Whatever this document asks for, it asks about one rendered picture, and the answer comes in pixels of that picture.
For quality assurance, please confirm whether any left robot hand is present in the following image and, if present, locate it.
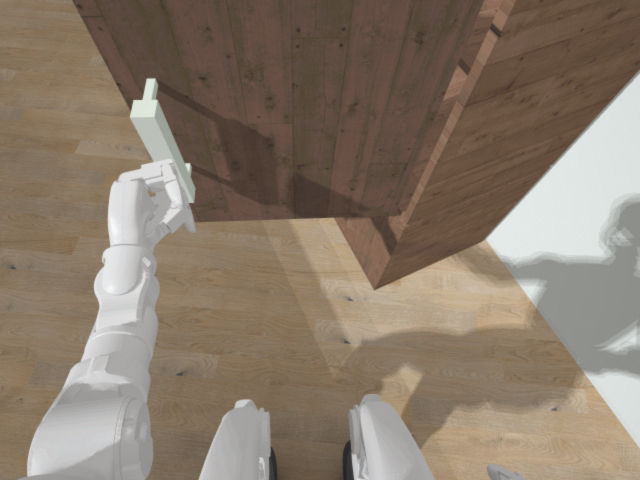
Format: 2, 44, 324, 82
108, 159, 196, 254

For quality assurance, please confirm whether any robot right thigh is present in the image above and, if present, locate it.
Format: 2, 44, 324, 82
349, 401, 435, 480

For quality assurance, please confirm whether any left robot forearm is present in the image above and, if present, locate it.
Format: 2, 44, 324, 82
27, 244, 160, 477

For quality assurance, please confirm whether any left robot upper arm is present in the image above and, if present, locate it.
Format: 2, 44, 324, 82
18, 396, 153, 480

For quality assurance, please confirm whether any cupboard door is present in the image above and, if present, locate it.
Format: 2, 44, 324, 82
72, 0, 484, 222

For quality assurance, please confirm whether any right robot shin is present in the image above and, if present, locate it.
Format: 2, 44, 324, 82
352, 394, 395, 480

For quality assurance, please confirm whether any handle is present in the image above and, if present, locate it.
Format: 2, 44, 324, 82
130, 78, 196, 203

